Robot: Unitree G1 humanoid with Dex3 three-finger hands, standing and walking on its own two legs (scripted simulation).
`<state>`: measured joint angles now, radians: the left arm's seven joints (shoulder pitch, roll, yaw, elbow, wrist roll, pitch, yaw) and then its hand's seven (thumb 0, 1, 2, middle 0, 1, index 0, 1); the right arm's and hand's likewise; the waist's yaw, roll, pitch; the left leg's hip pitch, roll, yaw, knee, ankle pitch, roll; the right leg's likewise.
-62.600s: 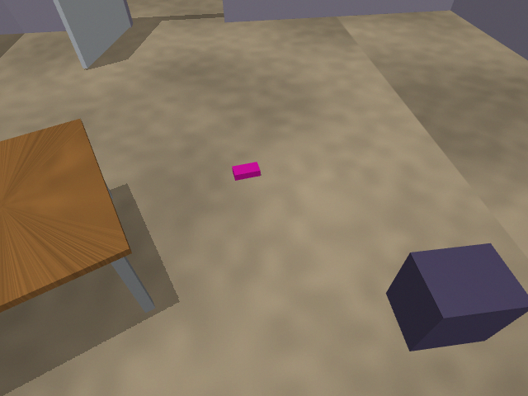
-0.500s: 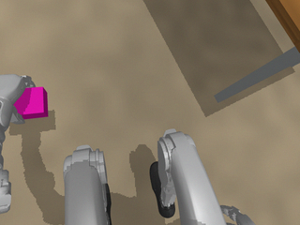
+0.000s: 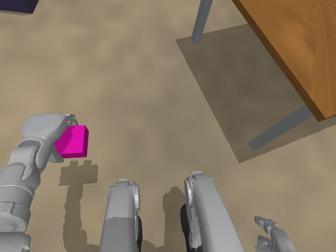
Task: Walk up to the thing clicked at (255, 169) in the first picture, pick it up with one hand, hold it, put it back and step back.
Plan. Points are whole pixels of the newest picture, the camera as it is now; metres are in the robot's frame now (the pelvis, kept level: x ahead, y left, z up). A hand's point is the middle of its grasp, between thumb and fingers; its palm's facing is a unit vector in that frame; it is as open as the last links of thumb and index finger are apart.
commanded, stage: lift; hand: left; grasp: from above
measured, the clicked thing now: (57, 142) +0.41 +0.28 -0.12
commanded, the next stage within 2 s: hold in 0.92 s
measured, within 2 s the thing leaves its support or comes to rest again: neither
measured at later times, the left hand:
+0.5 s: hand (24, 129) +0.36 +0.24 +0.09, palm faces -0.45 -0.06 -0.89, open 10.3 cm
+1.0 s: hand (5, 98) +0.37 +0.23 +0.17, palm faces -0.45 -0.06 -0.89, open 10.3 cm
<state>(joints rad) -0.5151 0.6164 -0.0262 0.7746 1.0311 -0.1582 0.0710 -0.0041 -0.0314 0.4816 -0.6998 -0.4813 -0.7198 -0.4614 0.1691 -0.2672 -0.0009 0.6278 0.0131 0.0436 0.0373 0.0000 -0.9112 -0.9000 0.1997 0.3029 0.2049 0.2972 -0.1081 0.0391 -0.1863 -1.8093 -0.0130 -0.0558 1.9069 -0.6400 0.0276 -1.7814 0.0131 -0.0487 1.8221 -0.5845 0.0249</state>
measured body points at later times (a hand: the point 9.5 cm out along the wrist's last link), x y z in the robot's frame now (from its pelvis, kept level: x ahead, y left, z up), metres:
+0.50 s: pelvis +0.03 +0.00 +0.17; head +0.11 +0.01 +0.61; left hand +0.38 +0.24 +0.14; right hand +0.14 -0.27 +0.05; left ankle +0.08 +0.10 -0.46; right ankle +0.11 -0.13 -0.46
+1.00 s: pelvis +0.06 +0.00 +0.24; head +0.11 -0.01 +0.69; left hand +0.39 +0.23 +0.22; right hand +0.16 -0.26 +0.12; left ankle +0.08 +0.10 -0.46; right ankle +0.11 -0.13 -0.46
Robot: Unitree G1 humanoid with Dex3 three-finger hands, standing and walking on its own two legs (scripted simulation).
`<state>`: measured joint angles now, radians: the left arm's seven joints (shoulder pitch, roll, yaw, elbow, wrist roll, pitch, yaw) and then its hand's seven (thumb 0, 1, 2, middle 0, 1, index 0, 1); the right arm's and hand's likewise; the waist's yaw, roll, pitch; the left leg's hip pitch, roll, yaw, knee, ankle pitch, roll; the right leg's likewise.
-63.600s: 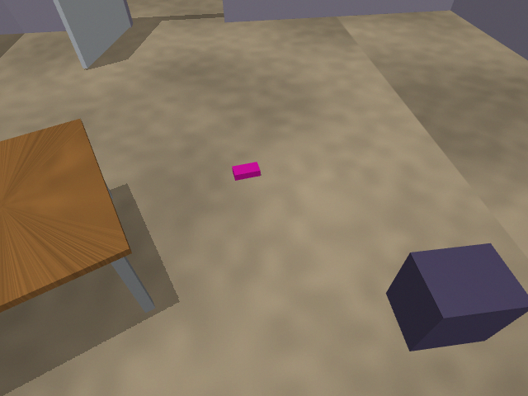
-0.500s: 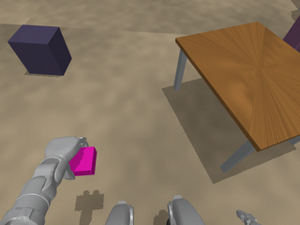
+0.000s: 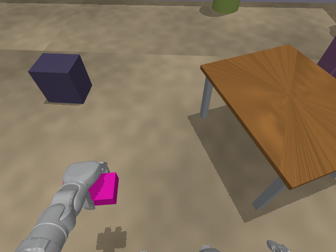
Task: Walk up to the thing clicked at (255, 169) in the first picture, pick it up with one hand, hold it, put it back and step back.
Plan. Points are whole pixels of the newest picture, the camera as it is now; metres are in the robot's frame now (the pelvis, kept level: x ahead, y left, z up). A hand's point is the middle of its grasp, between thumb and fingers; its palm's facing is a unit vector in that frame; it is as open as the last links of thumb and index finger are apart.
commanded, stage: hold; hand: left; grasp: from above
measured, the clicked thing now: (90, 189) +0.32 +0.23 -0.10
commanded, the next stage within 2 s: crouch in 1.92 s
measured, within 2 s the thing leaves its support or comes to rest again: neither
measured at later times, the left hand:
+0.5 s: hand (86, 176) +0.33 +0.22 -0.03, palm faces -0.47 -0.03 -0.88, open 10.3 cm
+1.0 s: hand (85, 183) +0.30 +0.21 -0.01, palm faces -0.46 -0.03 -0.89, open 10.3 cm
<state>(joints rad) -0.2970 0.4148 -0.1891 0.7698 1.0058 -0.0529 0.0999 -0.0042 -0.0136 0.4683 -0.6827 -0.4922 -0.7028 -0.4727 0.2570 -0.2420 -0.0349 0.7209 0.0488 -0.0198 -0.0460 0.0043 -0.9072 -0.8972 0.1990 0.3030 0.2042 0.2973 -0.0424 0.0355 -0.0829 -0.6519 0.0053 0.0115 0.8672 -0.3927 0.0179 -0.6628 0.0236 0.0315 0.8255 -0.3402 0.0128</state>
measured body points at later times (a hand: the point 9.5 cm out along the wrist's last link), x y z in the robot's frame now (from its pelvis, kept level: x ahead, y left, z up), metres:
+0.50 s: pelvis +0.03 +0.00 +0.02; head +0.05 -0.01 +0.47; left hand +0.35 +0.22 +0.02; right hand +0.14 -0.26 -0.10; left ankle +0.02 +0.11 -0.70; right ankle +0.04 -0.13 -0.70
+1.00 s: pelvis +0.01 +0.00 +0.03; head +0.02 -0.02 +0.48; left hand +0.32 +0.21 +0.04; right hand +0.14 -0.26 -0.08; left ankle +0.02 +0.11 -0.70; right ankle +0.04 -0.13 -0.70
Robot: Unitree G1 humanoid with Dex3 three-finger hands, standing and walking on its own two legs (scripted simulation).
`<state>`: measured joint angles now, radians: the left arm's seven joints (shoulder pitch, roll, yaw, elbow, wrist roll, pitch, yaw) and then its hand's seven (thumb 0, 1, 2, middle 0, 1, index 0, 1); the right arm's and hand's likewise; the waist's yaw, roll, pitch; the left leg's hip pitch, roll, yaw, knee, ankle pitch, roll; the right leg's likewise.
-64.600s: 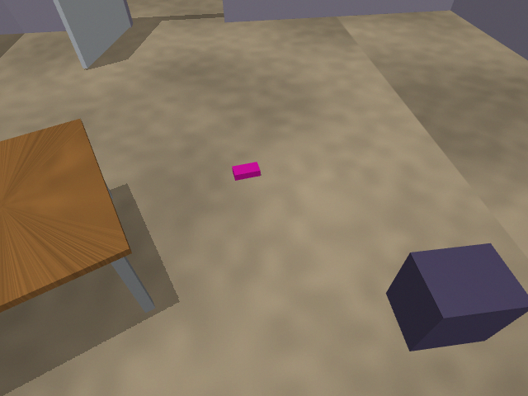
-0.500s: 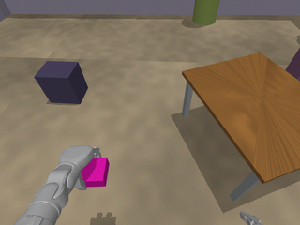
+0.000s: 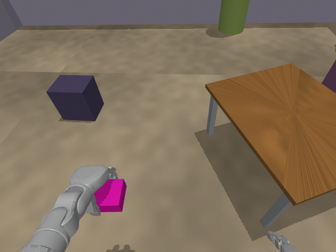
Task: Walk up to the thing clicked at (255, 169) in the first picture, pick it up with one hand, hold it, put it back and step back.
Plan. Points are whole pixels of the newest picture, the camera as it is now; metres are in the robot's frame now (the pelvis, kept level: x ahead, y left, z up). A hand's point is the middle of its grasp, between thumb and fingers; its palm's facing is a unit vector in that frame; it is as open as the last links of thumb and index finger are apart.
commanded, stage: hold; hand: left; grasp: from above
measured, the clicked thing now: (97, 195) +0.30 +0.22 -0.07
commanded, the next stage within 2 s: crouch in 0.92 s
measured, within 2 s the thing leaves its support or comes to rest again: neither
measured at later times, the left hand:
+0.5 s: hand (95, 194) +0.29 +0.21 -0.03, palm faces -0.45 -0.04 -0.89, open 10.3 cm
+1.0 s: hand (94, 185) +0.31 +0.22 -0.02, palm faces -0.44 -0.04 -0.90, open 10.3 cm
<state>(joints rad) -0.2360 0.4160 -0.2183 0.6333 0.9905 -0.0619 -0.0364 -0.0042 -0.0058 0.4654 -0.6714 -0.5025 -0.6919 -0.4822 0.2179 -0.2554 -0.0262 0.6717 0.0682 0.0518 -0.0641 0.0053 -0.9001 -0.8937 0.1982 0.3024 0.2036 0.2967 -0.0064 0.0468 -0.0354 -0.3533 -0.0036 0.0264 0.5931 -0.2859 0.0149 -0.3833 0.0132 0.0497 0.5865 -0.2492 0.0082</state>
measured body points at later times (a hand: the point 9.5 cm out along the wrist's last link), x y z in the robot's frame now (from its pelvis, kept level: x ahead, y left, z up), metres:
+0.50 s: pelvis +0.00 +0.00 +0.01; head +0.00 -0.03 +0.46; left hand +0.31 +0.21 +0.03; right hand +0.15 -0.25 -0.11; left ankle +0.01 +0.11 -0.73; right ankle +0.03 -0.13 -0.73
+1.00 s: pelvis +0.02 +0.00 +0.01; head +0.03 -0.02 +0.46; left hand +0.33 +0.22 +0.03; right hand +0.15 -0.26 -0.11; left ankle +0.01 +0.11 -0.73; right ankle +0.03 -0.13 -0.73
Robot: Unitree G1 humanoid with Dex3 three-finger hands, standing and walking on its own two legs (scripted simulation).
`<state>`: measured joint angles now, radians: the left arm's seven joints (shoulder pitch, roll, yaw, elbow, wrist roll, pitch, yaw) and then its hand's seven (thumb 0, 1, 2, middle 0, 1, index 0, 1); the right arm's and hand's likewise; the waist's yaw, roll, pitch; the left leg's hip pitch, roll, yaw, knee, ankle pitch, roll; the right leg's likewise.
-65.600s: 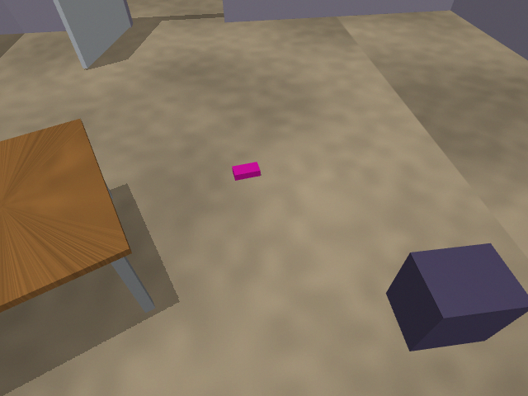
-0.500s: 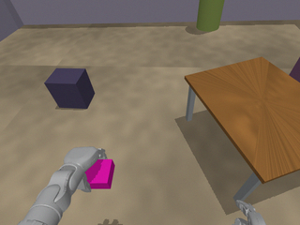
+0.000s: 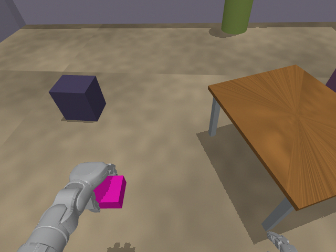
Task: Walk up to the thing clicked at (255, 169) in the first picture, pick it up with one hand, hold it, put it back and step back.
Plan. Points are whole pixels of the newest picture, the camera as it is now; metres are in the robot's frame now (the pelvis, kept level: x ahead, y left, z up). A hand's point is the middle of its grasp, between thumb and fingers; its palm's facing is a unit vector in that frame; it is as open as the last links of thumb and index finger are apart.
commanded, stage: crouch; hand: left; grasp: from above
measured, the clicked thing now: (97, 191) +0.31 +0.23 -0.06
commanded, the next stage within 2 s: lower in 1.94 s
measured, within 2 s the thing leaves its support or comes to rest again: neither
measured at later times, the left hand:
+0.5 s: hand (102, 205) +0.30 +0.24 -0.15, palm faces -0.42 +0.04 -0.91, open 10.3 cm
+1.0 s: hand (118, 219) +0.34 +0.25 -0.40, palm faces -0.47 +0.03 -0.88, open 10.4 cm
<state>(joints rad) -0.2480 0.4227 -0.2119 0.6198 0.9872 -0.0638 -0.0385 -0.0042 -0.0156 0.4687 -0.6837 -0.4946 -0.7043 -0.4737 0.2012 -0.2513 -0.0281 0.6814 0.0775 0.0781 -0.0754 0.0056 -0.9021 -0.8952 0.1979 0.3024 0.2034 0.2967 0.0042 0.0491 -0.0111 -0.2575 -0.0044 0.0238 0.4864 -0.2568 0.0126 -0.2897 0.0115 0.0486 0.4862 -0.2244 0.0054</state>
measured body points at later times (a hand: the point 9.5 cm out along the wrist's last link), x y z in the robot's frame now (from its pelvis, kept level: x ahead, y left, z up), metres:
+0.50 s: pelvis -0.02 +0.00 -0.06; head +0.06 +0.01 +0.38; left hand +0.32 +0.23 -0.10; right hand +0.11 -0.27 -0.17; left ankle +0.00 +0.11 -0.74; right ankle +0.02 -0.12 -0.74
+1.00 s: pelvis -0.08 +0.01 -0.26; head +0.11 +0.03 +0.15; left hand +0.36 +0.25 -0.35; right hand -0.03 -0.27 -0.39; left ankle +0.00 +0.11 -0.74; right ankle +0.02 -0.12 -0.74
